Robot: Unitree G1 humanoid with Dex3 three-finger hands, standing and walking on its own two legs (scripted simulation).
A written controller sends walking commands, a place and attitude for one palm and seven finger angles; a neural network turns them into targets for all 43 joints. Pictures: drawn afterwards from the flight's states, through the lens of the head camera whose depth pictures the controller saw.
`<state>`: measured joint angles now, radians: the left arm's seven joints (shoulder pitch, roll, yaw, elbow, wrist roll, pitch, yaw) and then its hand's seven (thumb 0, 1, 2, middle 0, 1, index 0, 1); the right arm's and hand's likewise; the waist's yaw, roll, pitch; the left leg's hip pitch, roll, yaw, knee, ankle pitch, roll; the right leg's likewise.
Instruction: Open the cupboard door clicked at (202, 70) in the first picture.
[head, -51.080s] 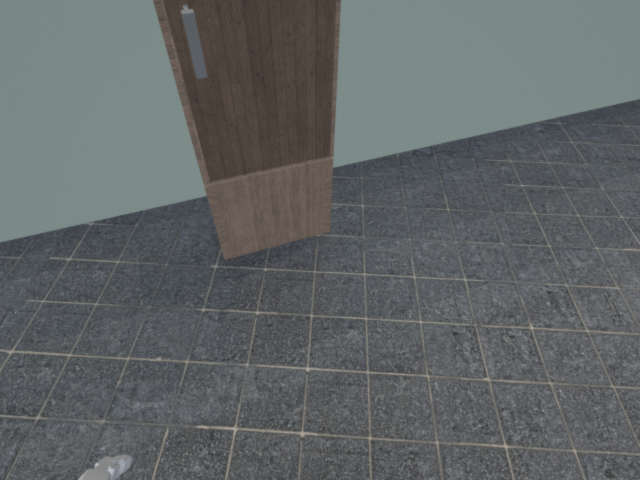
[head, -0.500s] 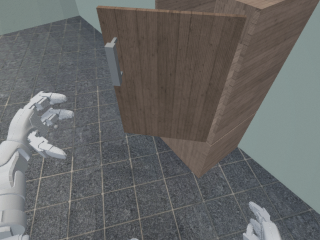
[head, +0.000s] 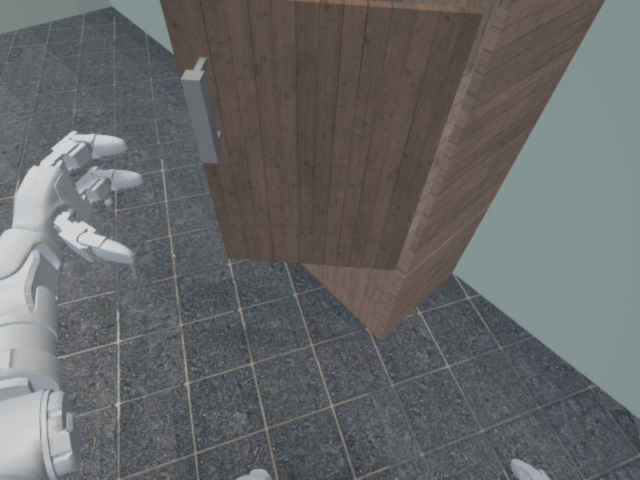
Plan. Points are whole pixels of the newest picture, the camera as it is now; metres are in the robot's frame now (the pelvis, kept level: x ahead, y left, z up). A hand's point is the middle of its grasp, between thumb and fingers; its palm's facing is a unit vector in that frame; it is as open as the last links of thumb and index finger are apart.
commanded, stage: move the hooked fingers beside the handle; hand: left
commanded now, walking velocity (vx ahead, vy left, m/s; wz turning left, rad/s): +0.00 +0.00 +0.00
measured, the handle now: (207, 111) +0.61 +0.19 +0.12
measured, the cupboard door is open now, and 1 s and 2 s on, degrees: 44 44 44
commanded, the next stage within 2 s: slide the fingers in behind the handle in 1.96 s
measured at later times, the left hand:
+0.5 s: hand (144, 154) +0.49 +0.25 +0.13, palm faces -0.02 -1.00 -0.01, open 14.0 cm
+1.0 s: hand (160, 120) +0.56 +0.25 +0.13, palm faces -0.04 -1.00 +0.02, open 14.0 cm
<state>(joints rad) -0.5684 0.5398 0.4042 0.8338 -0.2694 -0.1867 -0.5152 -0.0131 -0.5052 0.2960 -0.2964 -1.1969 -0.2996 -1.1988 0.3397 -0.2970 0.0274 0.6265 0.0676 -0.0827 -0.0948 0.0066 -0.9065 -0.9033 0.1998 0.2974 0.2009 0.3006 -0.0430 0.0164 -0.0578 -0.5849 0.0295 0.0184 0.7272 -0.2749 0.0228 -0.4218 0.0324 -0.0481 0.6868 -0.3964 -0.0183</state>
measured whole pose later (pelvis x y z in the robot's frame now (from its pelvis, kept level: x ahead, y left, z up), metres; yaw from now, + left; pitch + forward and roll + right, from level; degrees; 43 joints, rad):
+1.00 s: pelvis +0.01 +0.01 -0.02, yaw -3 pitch +20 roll -4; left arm -1.14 0.84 0.48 1.34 -0.07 -0.21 -0.46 -0.01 -0.50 0.30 -0.30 -1.20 -0.30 -1.20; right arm 0.46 -0.29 0.04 0.64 0.01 0.06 -0.07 0.00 -0.91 -0.90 0.20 0.30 0.20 0.30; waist -0.22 0.02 -0.08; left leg -0.89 0.07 0.02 0.86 -0.33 0.03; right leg -0.71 0.07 -0.04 0.77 -0.42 -0.01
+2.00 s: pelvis +0.01 +0.01 -0.03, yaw -3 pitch +21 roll -5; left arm -1.17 0.90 0.48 1.38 -0.03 -0.22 -0.44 -0.01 -0.50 0.30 -0.30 -1.20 -0.30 -1.20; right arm 0.49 -0.29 0.07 0.63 0.01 0.06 -0.07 0.00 -0.91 -0.90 0.20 0.30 0.20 0.30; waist -0.24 0.03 -0.07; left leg -0.95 0.08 0.01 0.92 -0.35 0.03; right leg -0.76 0.08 -0.05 0.82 -0.43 -0.01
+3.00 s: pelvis +0.01 +0.00 -0.02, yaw -2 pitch +18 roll -4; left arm -1.07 0.66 0.43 1.28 -0.07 -0.23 -0.30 -0.01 -0.50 0.30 -0.29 -1.19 -0.30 -1.20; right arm 0.45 -0.29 0.03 0.64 0.01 0.05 -0.02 0.00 -0.91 -0.90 0.20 0.30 0.20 0.30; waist -0.21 0.04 -0.10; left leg -0.87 0.07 0.00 0.89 -0.34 0.01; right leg -0.69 0.07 -0.05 0.81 -0.44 -0.03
